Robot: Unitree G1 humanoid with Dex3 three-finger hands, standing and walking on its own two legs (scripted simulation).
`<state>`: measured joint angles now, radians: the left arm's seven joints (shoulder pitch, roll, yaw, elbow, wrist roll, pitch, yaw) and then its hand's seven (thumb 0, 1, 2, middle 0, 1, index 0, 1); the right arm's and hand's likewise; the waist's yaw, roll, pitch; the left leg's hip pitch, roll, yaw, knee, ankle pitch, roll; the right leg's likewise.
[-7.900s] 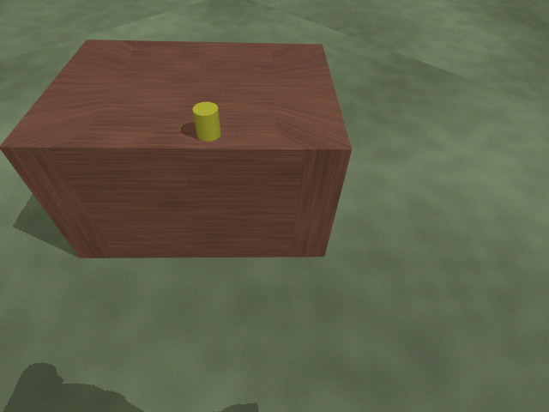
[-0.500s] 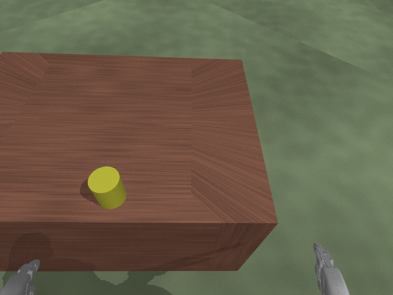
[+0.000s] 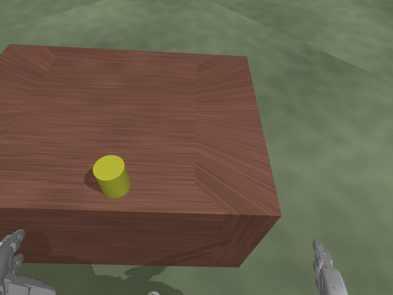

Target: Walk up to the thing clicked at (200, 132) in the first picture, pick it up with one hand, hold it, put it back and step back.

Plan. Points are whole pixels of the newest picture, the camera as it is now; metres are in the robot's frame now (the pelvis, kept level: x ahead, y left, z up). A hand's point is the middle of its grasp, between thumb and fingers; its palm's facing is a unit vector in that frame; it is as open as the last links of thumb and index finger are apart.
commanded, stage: go down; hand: left
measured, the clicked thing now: (112, 177) +0.43 +0.21 -0.08
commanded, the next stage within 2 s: approach in 1.42 s
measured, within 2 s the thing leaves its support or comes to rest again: neither
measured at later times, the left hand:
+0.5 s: hand (14, 201) +0.32 +0.37 +0.00, palm faces +0.22 -0.97 -0.14, open 17.3 cm
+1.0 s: hand (9, 180) +0.36 +0.38 +0.02, palm faces +0.21 -0.97 -0.09, open 17.7 cm
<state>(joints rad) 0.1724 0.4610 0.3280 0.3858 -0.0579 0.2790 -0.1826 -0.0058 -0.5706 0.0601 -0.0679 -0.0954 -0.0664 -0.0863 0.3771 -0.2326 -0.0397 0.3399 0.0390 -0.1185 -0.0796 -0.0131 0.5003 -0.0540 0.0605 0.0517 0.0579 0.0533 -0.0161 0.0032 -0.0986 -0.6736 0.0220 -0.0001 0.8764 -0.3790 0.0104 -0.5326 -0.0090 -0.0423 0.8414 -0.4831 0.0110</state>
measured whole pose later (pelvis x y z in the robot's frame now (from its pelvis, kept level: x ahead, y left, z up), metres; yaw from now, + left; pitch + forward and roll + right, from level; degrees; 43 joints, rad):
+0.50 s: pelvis +0.00 -0.01 -0.01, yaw -1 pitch +14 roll -2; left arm -0.30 0.73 0.55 0.98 -0.10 -0.03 -0.46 -0.01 -0.52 0.07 -0.05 -0.07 -0.05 -0.06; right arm 0.35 -0.26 0.00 0.36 0.03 -0.17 -0.08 -0.01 0.49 -0.06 0.06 0.05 0.06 0.05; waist -0.06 -0.03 -0.12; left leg -0.76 0.04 0.00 0.91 -0.39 0.00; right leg -0.63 0.01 -0.04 0.88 -0.49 0.00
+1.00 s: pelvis +0.00 +0.01 -0.01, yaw -2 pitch +16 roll -3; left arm -0.39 0.77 0.61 1.06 -0.12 -0.12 -0.50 -0.01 -0.60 0.03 -0.07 -0.05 -0.06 -0.05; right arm 0.35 -0.27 0.01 0.35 0.01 -0.17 -0.06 -0.01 0.48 -0.06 0.06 0.05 0.06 0.05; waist -0.08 -0.02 -0.14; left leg -0.81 0.05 0.01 0.94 -0.41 0.02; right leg -0.66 0.01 -0.03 0.87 -0.48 0.02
